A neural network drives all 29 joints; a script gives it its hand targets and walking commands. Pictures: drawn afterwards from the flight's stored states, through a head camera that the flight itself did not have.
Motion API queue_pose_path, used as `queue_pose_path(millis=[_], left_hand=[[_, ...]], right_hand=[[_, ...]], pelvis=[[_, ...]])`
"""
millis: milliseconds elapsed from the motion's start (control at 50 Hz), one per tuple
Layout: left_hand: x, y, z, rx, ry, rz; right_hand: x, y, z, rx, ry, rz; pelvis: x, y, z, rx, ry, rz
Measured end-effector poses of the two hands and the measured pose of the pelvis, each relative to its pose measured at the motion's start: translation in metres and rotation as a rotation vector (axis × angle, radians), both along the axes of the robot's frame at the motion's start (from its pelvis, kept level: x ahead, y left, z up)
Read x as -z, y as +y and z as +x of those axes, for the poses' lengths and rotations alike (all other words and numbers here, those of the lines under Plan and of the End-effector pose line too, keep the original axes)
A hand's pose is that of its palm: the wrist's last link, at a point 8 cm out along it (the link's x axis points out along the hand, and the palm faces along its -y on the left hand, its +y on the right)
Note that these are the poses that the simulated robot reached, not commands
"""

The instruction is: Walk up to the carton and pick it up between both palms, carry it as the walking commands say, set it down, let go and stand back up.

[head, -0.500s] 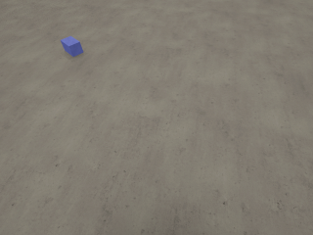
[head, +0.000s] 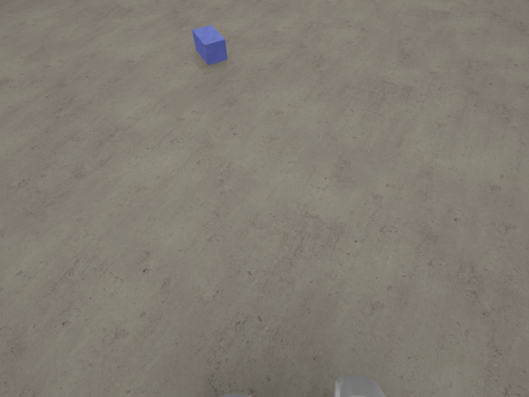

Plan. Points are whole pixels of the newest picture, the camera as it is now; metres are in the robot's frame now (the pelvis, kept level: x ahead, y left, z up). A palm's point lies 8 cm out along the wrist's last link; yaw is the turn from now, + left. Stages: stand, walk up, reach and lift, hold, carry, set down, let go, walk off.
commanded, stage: walk up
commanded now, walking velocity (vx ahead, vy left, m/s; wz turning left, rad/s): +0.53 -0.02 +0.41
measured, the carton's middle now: (209, 44) +2.31 +0.56 -0.70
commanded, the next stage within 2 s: none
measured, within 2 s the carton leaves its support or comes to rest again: neither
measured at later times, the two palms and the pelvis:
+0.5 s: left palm (162, 286) +0.31 +0.24 -0.12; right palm (427, 314) +0.29 -0.26 -0.14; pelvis +0.28 -0.01 +0.00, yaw +9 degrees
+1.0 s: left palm (124, 188) +0.55 +0.40 -0.12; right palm (332, 183) +0.57 -0.10 -0.11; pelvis +0.51 +0.13 +0.02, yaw +11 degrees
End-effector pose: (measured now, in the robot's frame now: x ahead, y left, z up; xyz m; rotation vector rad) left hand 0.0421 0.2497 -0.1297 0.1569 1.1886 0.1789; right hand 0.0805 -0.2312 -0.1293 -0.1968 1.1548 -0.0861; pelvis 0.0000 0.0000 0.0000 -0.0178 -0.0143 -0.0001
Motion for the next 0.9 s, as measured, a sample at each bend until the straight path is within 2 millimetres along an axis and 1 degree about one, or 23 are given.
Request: queue_pose_path(millis=[20, 60, 100, 140, 180, 240, 300, 340, 360, 380, 400, 460, 520, 560, 600, 640, 680, 740, 760, 780, 800, 840, 900], left_hand=[[-0.004, 0.0, 0.031, 0.022, -0.052, -0.004], [-0.013, -0.002, 0.088, 0.057, -0.134, -0.014], [-0.021, -0.006, 0.137, 0.082, -0.194, -0.028], [-0.028, -0.013, 0.18, 0.101, -0.238, -0.042], [-0.033, -0.02, 0.219, 0.116, -0.269, -0.053], [-0.035, -0.033, 0.272, 0.132, -0.294, -0.059], [-0.033, -0.045, 0.322, 0.14, -0.322, -0.051], [-0.027, -0.048, 0.347, 0.122, -0.357, -0.022], [-0.024, -0.046, 0.35, 0.107, -0.353, -0.002], [-0.021, -0.042, 0.347, 0.092, -0.325, 0.014], [-0.019, -0.037, 0.338, 0.071, -0.279, 0.027], [-0.014, -0.017, 0.296, -0.032, -0.113, 0.057], [-0.015, -0.002, 0.253, -0.132, 0.035, 0.07], [-0.016, 0.005, 0.229, -0.185, 0.12, 0.066], [-0.016, 0.01, 0.211, -0.234, 0.194, 0.053], [-0.014, 0.015, 0.201, -0.276, 0.255, 0.033], [-0.009, 0.021, 0.199, -0.312, 0.302, 0.007], [0.005, 0.038, 0.209, -0.346, 0.353, -0.035], [0.012, 0.046, 0.217, -0.348, 0.366, -0.049], [0.017, 0.054, 0.227, -0.342, 0.374, -0.061], [0.02, 0.063, 0.242, -0.331, 0.369, -0.068], [0.019, 0.081, 0.285, -0.288, 0.319, -0.071], [0.012, 0.111, 0.366, -0.213, 0.187, -0.061]], right_hand=[[-0.003, -0.001, -0.006, 0.023, 0.029, -0.005], [-0.009, -0.003, -0.016, 0.059, 0.084, -0.013], [-0.015, -0.007, -0.022, 0.092, 0.135, -0.025], [-0.02, -0.011, -0.024, 0.118, 0.184, -0.036], [-0.021, -0.014, -0.021, 0.136, 0.229, -0.04], [-0.019, -0.017, -0.01, 0.159, 0.289, -0.037], [-0.01, -0.02, 0.008, 0.174, 0.353, -0.024], [0.002, -0.023, 0.025, 0.157, 0.407, -0.007], [0.007, -0.024, 0.039, 0.14, 0.426, 0.0], [0.01, -0.026, 0.056, 0.126, 0.423, 0.003], [0.012, -0.027, 0.078, 0.11, 0.403, 0.004], [0.012, -0.029, 0.154, 0.045, 0.303, 0.009], [0.008, -0.023, 0.237, -0.036, 0.201, 0.015], [0.003, -0.013, 0.291, -0.087, 0.139, 0.017], [-0.001, 0.001, 0.343, -0.137, 0.082, 0.019], [-0.005, 0.021, 0.394, -0.187, 0.032, 0.02], [-0.008, 0.045, 0.442, -0.234, -0.014, 0.017], [-0.009, 0.088, 0.509, -0.293, -0.09, 0.001], [-0.007, 0.101, 0.528, -0.304, -0.12, -0.007], [-0.007, 0.114, 0.542, -0.311, -0.144, -0.013], [-0.009, 0.125, 0.551, -0.311, -0.162, -0.016], [-0.015, 0.139, 0.553, -0.282, -0.163, -0.014], [-0.02, 0.145, 0.536, -0.208, -0.092, -0.016]], pelvis=[[-0.003, 0.0, 0.01, -0.009, -0.003, -0.004], [-0.008, 0.0, 0.032, -0.026, -0.008, -0.009], [-0.012, -0.001, 0.054, -0.041, -0.009, -0.014], [-0.015, -0.003, 0.077, -0.054, -0.006, -0.019], [-0.015, -0.005, 0.101, -0.064, 0.001, -0.021], [-0.012, -0.01, 0.139, -0.074, 0.019, -0.017], [-0.003, -0.018, 0.18, -0.091, 0.045, -0.007], [0.008, -0.024, 0.207, -0.116, 0.059, 0.014], [0.011, -0.025, 0.218, -0.116, 0.061, 0.01], [0.011, -0.025, 0.227, -0.12, 0.061, 0.005], [0.009, -0.025, 0.237, -0.126, 0.057, 0.001], [0.001, -0.02, 0.265, -0.144, 0.042, 0.003], [-0.006, -0.011, 0.294, -0.155, 0.032, 0.014], [-0.008, -0.002, 0.312, -0.16, 0.028, 0.021], [-0.009, 0.009, 0.331, -0.166, 0.027, 0.025], [-0.007, 0.023, 0.35, -0.173, 0.027, 0.023], [-0.003, 0.039, 0.371, -0.178, 0.032, 0.017], [0.008, 0.07, 0.404, -0.175, 0.043, 0.001], [0.014, 0.08, 0.414, -0.174, 0.044, 0.0], [0.017, 0.089, 0.422, -0.178, 0.042, 0.008], [0.016, 0.095, 0.429, -0.174, 0.037, 0.007], [0.008, 0.106, 0.444, -0.158, 0.029, -0.003], [-0.005, 0.119, 0.47, -0.155, 0.021, -0.016]])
